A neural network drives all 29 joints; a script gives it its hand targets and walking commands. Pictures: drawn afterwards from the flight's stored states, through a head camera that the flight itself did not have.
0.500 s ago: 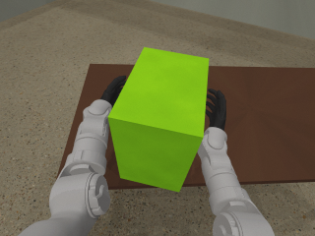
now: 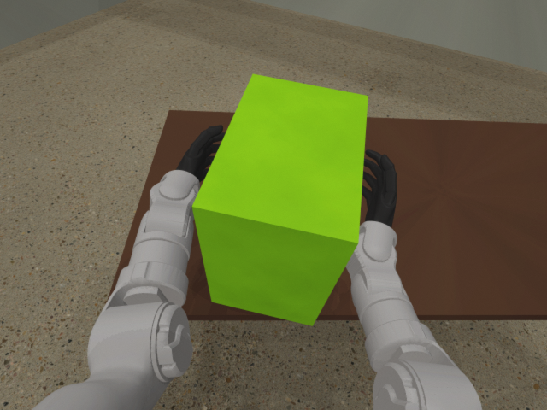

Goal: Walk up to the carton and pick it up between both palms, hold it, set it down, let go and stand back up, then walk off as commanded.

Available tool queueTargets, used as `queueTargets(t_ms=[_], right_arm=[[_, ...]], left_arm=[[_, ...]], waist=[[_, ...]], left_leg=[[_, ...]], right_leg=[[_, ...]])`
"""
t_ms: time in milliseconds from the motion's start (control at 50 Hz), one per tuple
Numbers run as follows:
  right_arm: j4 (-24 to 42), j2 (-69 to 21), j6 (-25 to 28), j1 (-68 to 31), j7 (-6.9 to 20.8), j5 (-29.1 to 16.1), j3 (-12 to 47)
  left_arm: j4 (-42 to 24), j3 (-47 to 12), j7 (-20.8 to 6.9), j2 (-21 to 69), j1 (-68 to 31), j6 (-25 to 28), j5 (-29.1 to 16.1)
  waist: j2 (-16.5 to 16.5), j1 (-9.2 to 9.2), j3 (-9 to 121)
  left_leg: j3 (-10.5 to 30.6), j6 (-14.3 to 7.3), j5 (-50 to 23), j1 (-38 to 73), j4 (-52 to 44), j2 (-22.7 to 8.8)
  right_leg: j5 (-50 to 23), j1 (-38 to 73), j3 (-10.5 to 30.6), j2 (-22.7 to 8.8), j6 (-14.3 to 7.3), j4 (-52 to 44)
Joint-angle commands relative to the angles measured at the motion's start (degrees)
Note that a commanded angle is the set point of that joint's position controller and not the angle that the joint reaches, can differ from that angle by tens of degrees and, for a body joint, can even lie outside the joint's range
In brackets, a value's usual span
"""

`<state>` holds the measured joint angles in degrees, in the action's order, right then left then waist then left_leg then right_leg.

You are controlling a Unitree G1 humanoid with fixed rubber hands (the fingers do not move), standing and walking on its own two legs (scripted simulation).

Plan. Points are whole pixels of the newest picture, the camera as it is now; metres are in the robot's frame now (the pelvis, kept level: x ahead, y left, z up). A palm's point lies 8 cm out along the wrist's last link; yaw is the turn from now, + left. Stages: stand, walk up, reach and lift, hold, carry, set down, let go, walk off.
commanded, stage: reach and lift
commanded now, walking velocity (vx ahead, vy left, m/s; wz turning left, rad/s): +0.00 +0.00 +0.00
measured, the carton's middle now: (284, 206) +0.42 -0.04 +0.06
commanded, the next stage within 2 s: none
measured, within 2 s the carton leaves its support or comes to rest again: neither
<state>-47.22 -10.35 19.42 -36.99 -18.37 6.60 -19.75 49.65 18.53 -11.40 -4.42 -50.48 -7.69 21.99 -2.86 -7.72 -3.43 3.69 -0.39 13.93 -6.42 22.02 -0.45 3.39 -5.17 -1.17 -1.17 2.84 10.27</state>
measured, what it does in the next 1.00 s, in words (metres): stands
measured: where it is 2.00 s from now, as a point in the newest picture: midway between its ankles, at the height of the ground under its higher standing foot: outside the picture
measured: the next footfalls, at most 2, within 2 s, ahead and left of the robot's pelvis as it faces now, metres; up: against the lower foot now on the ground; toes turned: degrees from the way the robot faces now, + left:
none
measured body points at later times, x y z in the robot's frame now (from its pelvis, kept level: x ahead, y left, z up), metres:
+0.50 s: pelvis -0.01 +0.00 +0.00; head +0.01 +0.03 +0.45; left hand +0.44 +0.11 +0.16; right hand +0.38 -0.17 +0.13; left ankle -0.02 +0.11 -0.75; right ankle +0.02 -0.15 -0.75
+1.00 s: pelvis -0.03 -0.01 +0.00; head -0.05 +0.02 +0.45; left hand +0.40 +0.11 +0.20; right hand +0.38 -0.16 +0.21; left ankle -0.02 +0.11 -0.75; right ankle +0.02 -0.15 -0.75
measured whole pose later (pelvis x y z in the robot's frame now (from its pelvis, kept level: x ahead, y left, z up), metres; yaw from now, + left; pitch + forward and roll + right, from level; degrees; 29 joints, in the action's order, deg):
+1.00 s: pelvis -0.03 -0.01 +0.00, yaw +0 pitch -4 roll -1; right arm -43.3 -1.5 -2.4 -50.3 -11.3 -3.6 -13.2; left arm 31.6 16.3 -0.9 -2.1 -50.9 -27.3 17.9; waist -2.9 -5.5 -1.9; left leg 3.7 0.0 11.5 -5.9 21.8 -0.5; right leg 2.3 -5.9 -1.2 -1.2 1.9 12.6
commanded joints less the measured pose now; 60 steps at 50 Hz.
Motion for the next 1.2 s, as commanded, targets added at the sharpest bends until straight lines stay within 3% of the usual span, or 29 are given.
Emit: queueTargets(t_ms=[0, 60, 120, 180, 200, 240, 260, 300, 320, 360, 400, 420, 460, 480, 520, 560, 580, 640, 660, 680, 780, 800, 820, 840, 960, 1000, 1040, 1060, 1180], right_arm=[[2.8, -28.5, 4.1, -41.3, 5.7, 3.3, 21.9], [1.2, -26.6, 2.4, -40.2, 6.3, 3.3, 23.1], [3.2, -25.8, 3.0, -39.7, 6.4, 1.7, 24.0], [6.4, -27.5, 1.3, -43.2, 6.4, 0.3, 27.2], [7.0, -26.5, 1.9, -42.4, 6.5, -0.7, 27.1], [10.2, -26.5, 0.6, -43.5, 6.7, -3.1, 30.7], [6.3, -24.6, -1.5, -42.9, 7.1, -2.5, 28.0], [12.0, -25.9, -0.7, -43.3, 7.1, -5.4, 32.6], [14.0, -25.0, -0.4, -44.7, 6.8, -5.2, 32.2], [16.2, -23.2, -1.4, -46.5, 7.3, -7.1, 33.3], [14.6, -24.4, -4.2, -42.0, 6.5, -7.6, 34.7], [18.7, -23.0, -3.6, -46.9, 7.1, -9.4, 34.2], [18.0, -22.4, -6.0, -44.9, 6.0, -8.9, 33.9], [21.0, -20.9, -5.9, -51.1, 7.4, -10.5, 33.3], [19.6, -23.3, -8.0, -45.2, 6.5, -10.0, 35.2], [23.1, -24.1, -8.5, -48.2, 6.8, -11.9, 36.8], [21.4, -22.4, -9.9, -46.3, 6.9, -12.6, 36.4], [24.5, -22.5, -11.3, -54.0, 8.8, -13.6, 36.3], [21.5, -20.4, -13.3, -52.4, 8.8, -12.1, 33.5], [24.8, -23.8, -11.9, -56.5, 9.0, -13.2, 36.2], [19.2, -23.9, -16.4, -59.4, 10.5, -12.9, 33.1], [19.7, -20.9, -16.6, -60.0, 12.2, -14.9, 31.1], [13.8, -24.1, -18.3, -55.8, 11.0, -12.2, 31.5], [13.2, -21.2, -19.0, -56.7, 12.1, -12.4, 27.4], [6.9, -22.5, -21.6, -54.8, 13.1, -10.5, 25.3], [4.7, -21.6, -22.8, -54.8, 13.1, -11.1, 25.0], [4.6, -20.6, -22.8, -54.6, 14.1, -12.7, 26.7], [3.0, -22.3, -24.3, -53.7, 13.8, -12.6, 27.3], [11.9, -23.7, -25.8, -57.8, 13.4, -19.2, 35.6]], left_arm=[[-12.2, -16.3, -0.2, 37.2, -35.9, 7.8, -3.7], [-11.6, -15.8, 0.4, 38.1, -34.1, 5.9, -2.5], [-17.1, -18.8, 0.5, 39.7, -33.1, 5.1, -3.6], [-13.9, -18.8, 0.7, 40.1, -31.9, 3.8, -3.7], [-17.3, -22.1, 1.4, 41.8, -30.9, 3.8, -5.4], [-17.6, -21.2, 1.5, 41.8, -25.3, 1.2, -4.6], [-18.3, -20.5, 1.4, 40.6, -30.1, 0.3, -4.4], [-21.5, -22.7, 1.8, 40.9, -24.8, 0.0, -5.2], [-24.9, -23.9, 1.8, 41.3, -28.7, -0.1, -5.8], [-27.1, -26.3, 2.4, 42.7, -26.2, -1.8, -6.3], [-19.4, -24.1, 1.5, 40.6, -19.1, -5.2, -4.7], [-29.7, -26.3, 2.8, 41.8, -26.5, -4.5, -6.0], [-26.5, -26.0, 1.8, 40.9, -26.8, -7.0, -5.5], [-31.9, -29.1, 2.8, 43.0, -31.9, -6.8, -8.5], [-26.7, -28.5, 1.9, 41.5, -24.9, -8.7, -7.9], [-30.5, -29.7, 2.2, 42.7, -28.2, -9.2, -9.0], [-28.6, -30.9, 2.2, 44.0, -25.6, -10.9, -8.5], [-32.9, -31.0, 3.1, 45.1, -31.6, -11.9, -9.9], [-26.5, -29.4, 2.8, 43.8, -30.5, -13.4, -8.8], [-31.8, -32.3, 3.1, 44.4, -35.1, -11.9, -11.4], [-28.2, -30.4, 3.9, 45.4, -39.9, -13.9, -11.4], [-34.2, -29.9, 5.5, 46.4, -41.6, -13.4, -11.6], [-27.8, -28.7, 4.3, 44.0, -42.2, -13.8, -11.2], [-28.0, -28.4, 4.9, 44.8, -42.5, -14.5, -11.3], [-23.6, -22.9, 4.1, 41.3, -43.4, -15.0, -9.5], [-22.3, -24.2, 4.5, 42.1, -44.7, -15.8, -10.6], [-26.5, -24.4, 6.0, 43.6, -43.9, -15.9, -10.4], [-24.5, -23.4, 5.9, 42.0, -43.7, -16.6, -10.3], [-35.5, -31.0, 8.5, 46.0, -44.3, -18.5, -14.7]], waist=[[8.6, 1.99, 31.8], [7.2, 2.81, 28.7], [8.7, 0.86, 30.8], [6.1, 3.75, 31.7], [8.4, 1.31, 34.9], [6.7, 4.66, 34.6], [7.7, 2.16, 32.6], [8.3, 4.45, 35.8], [8.4, 1.79, 37.9], [8.7, 1.8, 37.9], [4.2, 2.84, 32.6], [8.6, 2.72, 36.7], [5.7, 0.14, 33.4], [8.7, 0.6, 37.4], [5.3, 0.9, 34.9], [7.0, 2.22, 36.5], [7.2, 0.7, 33.1], [6.0, 3.99, 36.4], [4.9, 1.42, 30.2], [5.1, 3.44, 37.4], [4.2, 2.7, 32.8], [6.3, 3.75, 36.1], [3.7, 2.24, 32.0], [6.0, 1.35, 31.3], [4.8, 2.09, 29.4], [6.5, 0.32, 30.2], [8.1, 2.29, 30.8], [5.0, 1.83, 28.8], [8.5, 2.47, 40.3]], left_leg=[[-9.8, 3.9, -24.8, 7.6, -2.0, 0.8], [-10.0, 3.7, -25.9, 9.3, -2.7, 0.6], [-9.8, 4.8, -31.6, 11.8, -0.6, 0.3], [-9.8, 3.1, -29.2, 8.2, -0.5, 1.1], [-9.3, 4.6, -33.6, 9.2, 0.5, 0.8], [-9.2, 3.8, -37.2, 10.4, 1.7, 0.4], [-8.6, 4.0, -34.0, 10.6, 1.5, 0.5], [-8.9, 4.1, -38.8, 11.8, 2.4, 0.5], [-8.7, 4.9, -41.2, 12.2, 2.9, 0.6], [-7.7, 4.6, -40.8, 12.0, 3.8, 0.5], [-8.9, 3.1, -34.5, 10.1, 1.5, 0.9], [-8.3, 3.9, -36.4, 10.3, 2.0, 0.5], [-7.9, 3.1, -33.8, 12.0, 1.7, 0.9], [-7.0, 3.6, -33.8, 10.6, 2.2, 0.4], [-7.7, 2.4, -31.8, 10.9, 1.5, 1.4], [-7.7, 2.9, -32.7, 10.8, 2.1, 1.3], [-7.3, 3.3, -33.6, 12.4, 1.9, 1.0], [-7.7, 2.3, -29.4, 10.8, 0.1, 0.7], [-7.6, 1.7, -22.6, 8.9, -1.6, 1.3], [-7.6, 2.0, -27.2, 8.0, 0.0, 1.1], [-7.0, 0.9, -17.8, 5.8, -3.5, 1.5], [-6.5, 1.4, -19.4, 6.4, -3.7, 0.7], [-7.0, 0.8, -14.8, 5.2, -5.0, 1.7], [-6.6, 1.4, -12.4, 4.2, -5.8, 0.9], [-7.3, 0.4, -6.3, 1.3, -7.6, 2.1], [-6.4, 1.6, -8.2, 3.7, -6.8, 1.9], [-6.4, 2.4, -12.6, 3.6, -6.4, 1.3], [-6.3, 1.5, -10.9, 3.2, -6.5, 1.8], [-5.1, 4.5, -30.7, 12.5, -0.2, 1.7]], right_leg=[[-15.3, 9.7, -6.7, 5.0, -1.5, 3.5], [-12.7, 11.3, -7.4, 5.5, -1.2, 3.0], [-15.9, 9.4, -7.9, 5.8, -1.2, 3.5], [-18.8, 14.6, -6.5, 5.2, -1.3, 3.6], [-20.4, 13.4, -7.6, 5.9, -1.7, 4.4], [-20.7, 13.9, -7.4, 6.0, -1.6, 3.7], [-16.9, 11.5, -8.1, 6.2, -1.6, 3.8], [-21.7, 14.4, -7.5, 6.0, -1.7, 3.9], [-24.0, 13.4, -8.1, 5.9, -1.3, 4.7], [-23.2, 12.5, -8.3, 6.7, -1.3, 5.2], [-21.2, 16.1, -7.2, 5.0, -1.1, 2.8], [-22.7, 15.2, -7.8, 5.8, -1.4, 4.7], [-20.3, 13.8, -7.9, 4.8, -0.6, 3.1], [-18.2, 11.7, -8.3, 5.7, -1.1, 4.2], [-20.0, 15.1, -7.0, 4.7, -1.0, 2.9], [-19.5, 15.5, -7.2, 5.0, -1.3, 3.9], [-17.7, 13.7, -7.9, 5.5, -1.2, 3.4], [-12.5, 12.4, -7.4, 5.7, -1.7, 3.8], [-8.4, 12.1, -7.5, 5.3, -1.7, 2.5], [-13.8, 13.7, -6.7, 5.6, -1.7, 4.5], [-6.4, 13.5, -6.9, 5.6, -1.9, 4.2], [-6.5, 13.2, -8.0, 6.6, -2.5, 5.6], [-4.2, 15.1, -6.5, 4.9, -1.9, 4.3], [-3.4, 13.9, -6.5, 5.5, -2.5, 5.2], [-1.8, 15.9, -5.0, 5.1, -2.0, 5.2], [-2.1, 14.3, -5.2, 5.2, -2.5, 5.5], [-3.5, 13.9, -5.8, 6.1, -2.5, 6.4], [-1.6, 14.4, -5.1, 5.7, -2.4, 5.3], [-9.0, 13.1, -4.7, 7.0, -3.1, 6.2]])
